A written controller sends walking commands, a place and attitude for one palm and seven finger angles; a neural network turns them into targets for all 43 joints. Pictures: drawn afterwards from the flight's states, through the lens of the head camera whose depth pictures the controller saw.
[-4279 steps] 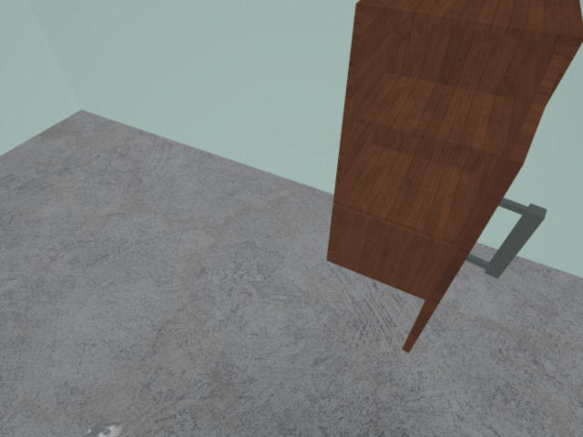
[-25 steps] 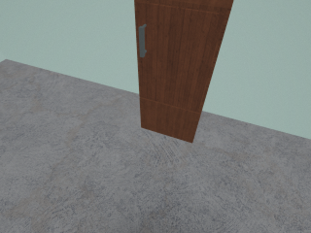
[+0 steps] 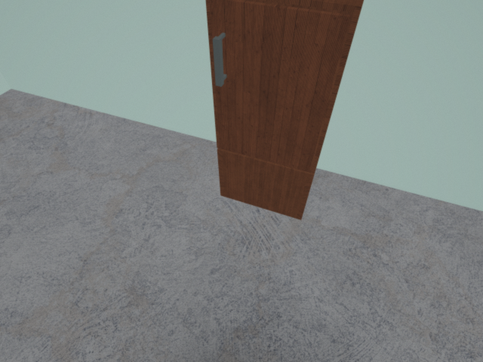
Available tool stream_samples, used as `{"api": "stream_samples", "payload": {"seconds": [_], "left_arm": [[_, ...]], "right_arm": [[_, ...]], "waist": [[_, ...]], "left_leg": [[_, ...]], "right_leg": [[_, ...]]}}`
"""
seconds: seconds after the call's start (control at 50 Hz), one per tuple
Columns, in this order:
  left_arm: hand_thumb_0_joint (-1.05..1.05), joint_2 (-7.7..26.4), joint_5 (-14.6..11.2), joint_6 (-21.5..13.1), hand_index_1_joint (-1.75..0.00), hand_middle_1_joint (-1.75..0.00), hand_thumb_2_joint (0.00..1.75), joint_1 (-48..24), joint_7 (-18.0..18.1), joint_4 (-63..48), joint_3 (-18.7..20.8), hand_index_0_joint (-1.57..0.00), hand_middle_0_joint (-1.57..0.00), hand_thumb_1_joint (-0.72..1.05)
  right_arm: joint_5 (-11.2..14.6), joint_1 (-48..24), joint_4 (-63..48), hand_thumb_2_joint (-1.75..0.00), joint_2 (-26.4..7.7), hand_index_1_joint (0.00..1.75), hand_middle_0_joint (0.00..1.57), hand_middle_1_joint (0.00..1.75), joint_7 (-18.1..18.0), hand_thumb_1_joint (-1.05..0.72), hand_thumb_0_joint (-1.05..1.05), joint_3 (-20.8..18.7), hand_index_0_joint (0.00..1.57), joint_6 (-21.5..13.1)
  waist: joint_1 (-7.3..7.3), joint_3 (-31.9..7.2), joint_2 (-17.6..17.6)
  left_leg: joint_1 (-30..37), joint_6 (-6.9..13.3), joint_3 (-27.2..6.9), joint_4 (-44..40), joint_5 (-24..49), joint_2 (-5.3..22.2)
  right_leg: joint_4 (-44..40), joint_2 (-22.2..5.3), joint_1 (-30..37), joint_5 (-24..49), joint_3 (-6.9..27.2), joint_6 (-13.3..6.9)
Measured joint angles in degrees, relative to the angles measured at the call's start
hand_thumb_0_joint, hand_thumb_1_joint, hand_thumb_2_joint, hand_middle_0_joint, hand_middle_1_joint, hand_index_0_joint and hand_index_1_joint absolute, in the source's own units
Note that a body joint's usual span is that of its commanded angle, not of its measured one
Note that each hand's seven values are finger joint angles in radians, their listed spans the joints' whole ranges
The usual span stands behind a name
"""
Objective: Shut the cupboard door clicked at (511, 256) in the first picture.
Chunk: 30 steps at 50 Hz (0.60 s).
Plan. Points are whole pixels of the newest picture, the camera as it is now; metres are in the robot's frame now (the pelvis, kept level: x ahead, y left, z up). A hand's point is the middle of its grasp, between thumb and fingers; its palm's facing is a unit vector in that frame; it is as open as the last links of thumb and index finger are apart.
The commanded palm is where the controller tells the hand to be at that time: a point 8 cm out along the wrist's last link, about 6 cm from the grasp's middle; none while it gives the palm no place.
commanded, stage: look to check the result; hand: left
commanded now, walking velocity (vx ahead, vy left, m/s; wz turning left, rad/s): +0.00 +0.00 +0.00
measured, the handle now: (221, 60) +0.98 +0.12 +0.02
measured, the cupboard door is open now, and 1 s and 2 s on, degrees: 0 0 0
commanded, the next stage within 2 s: stand and wait in 0.14 s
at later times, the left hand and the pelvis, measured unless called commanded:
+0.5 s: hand out of the picture +0.00 +0.15 -0.18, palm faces +0.03 -0.98 -0.19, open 7.4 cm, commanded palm none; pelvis +0.02 -0.01 +0.00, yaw +0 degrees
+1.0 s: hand out of the picture +0.00 +0.15 -0.18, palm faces +0.03 -0.98 -0.19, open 7.4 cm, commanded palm none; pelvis +0.03 -0.02 +0.00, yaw +0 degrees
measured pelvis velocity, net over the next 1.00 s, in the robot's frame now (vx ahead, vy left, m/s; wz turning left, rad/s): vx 0.03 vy -0.02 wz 0.00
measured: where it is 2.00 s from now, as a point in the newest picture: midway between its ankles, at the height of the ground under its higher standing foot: outside the picture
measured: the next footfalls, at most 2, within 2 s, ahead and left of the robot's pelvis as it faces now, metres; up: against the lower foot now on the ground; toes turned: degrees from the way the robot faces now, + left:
none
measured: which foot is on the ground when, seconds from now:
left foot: down 0.00-1.00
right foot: down 0.00-1.00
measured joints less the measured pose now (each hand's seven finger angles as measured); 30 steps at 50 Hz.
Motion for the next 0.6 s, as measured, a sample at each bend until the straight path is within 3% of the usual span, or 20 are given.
{"api": "stream_samples", "payload": {"seconds": [0.6], "left_arm": [[0.01, 0.9, -0.1, -0.4, -0.30, -0.30, 0.90, -1.8, 0.1, -0.3, 0.0, -0.20, -0.20, 0.91]], "right_arm": [[0.0, -1.3, 0.8, -0.90, -0.6, 0.29, 0.20, 0.30, -0.1, -0.91, 0.00, 0.5, 0.20, -0.3]], "waist": [[0.05, 0.6, -0.5]], "left_leg": [[1.8, -1.5, -0.7, 0.5, -2.1, 0.9]], "right_leg": [[-2.6, 1.1, 3.3, -0.8, -0.4, -1.1]]}}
